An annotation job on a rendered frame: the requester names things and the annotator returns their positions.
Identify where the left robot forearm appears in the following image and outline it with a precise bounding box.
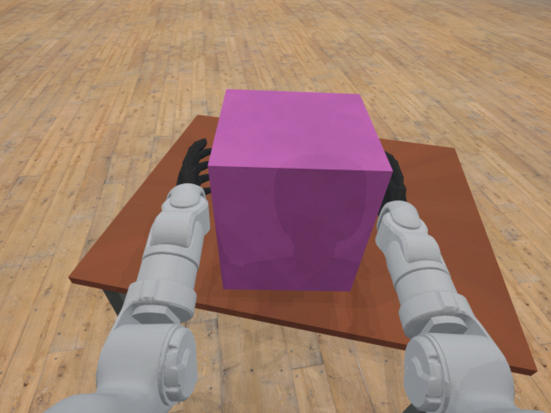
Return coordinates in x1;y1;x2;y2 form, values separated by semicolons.
96;183;210;389

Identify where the table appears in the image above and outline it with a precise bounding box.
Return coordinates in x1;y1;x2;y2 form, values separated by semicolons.
68;115;538;413

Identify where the robot right hand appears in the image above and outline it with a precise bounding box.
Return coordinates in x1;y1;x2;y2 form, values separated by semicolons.
378;151;407;217

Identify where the robot left hand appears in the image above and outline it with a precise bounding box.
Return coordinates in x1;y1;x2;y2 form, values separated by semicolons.
176;139;212;195

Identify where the right robot forearm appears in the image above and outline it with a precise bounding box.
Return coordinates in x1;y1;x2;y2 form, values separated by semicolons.
375;200;515;400

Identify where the carton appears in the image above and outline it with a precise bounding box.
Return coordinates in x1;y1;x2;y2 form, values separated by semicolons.
207;89;393;292

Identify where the robot right upper arm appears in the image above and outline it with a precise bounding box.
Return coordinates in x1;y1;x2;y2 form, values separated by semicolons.
404;332;546;413

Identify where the robot left upper arm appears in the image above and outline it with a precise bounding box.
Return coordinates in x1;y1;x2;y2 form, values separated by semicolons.
43;324;198;413

